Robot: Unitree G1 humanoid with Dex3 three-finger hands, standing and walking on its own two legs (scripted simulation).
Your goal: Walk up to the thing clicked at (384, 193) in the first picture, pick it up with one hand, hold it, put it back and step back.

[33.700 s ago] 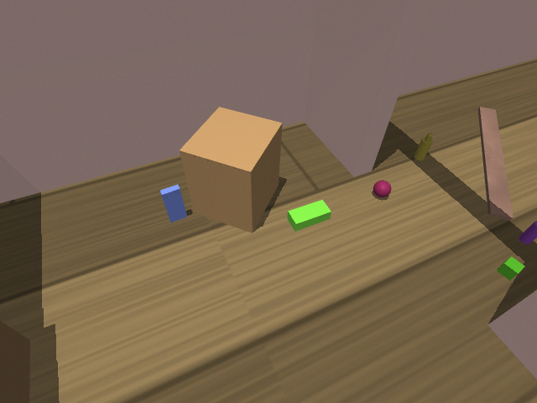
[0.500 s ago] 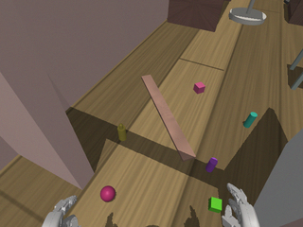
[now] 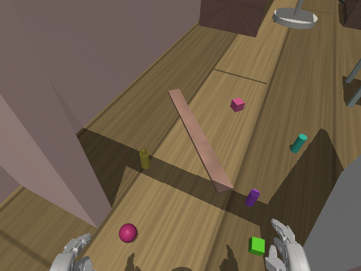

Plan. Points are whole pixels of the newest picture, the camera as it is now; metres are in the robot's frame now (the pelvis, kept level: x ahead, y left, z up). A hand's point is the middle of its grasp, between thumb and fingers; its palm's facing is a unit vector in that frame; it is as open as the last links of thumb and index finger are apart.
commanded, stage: home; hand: left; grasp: from above
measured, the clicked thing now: (127, 232) +0.44 +0.23 -0.67
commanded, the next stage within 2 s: stand in 0.50 s
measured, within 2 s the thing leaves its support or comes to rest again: neither
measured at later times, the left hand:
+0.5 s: hand out of the picture +0.15 +0.17 -0.05, palm faces +0.05 -0.98 -0.19, open 7.4 cm
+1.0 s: hand out of the picture +0.08 +0.24 -0.10, palm faces +0.04 -0.95 -0.32, open 7.4 cm
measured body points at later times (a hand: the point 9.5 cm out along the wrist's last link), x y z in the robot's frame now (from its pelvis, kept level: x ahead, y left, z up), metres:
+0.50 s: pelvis +0.00 +0.00 +0.00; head +0.01 +0.00 +0.45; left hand +0.15 +0.23 -0.03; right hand +0.15 -0.25 -0.06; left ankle +0.01 +0.10 -0.68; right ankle -0.02 -0.12 -0.68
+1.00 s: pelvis -0.01 +0.01 +0.05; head +0.00 +0.02 +0.50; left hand +0.08 +0.29 -0.08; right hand +0.08 -0.27 -0.08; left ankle +0.01 +0.11 -0.68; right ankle -0.02 -0.12 -0.68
